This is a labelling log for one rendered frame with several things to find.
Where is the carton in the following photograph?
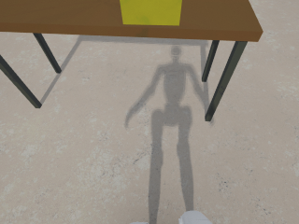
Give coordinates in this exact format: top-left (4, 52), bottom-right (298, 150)
top-left (120, 0), bottom-right (182, 26)

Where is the table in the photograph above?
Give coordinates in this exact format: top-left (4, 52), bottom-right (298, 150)
top-left (0, 0), bottom-right (263, 121)

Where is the right robot thigh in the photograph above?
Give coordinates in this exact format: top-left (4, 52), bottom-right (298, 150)
top-left (178, 210), bottom-right (212, 224)

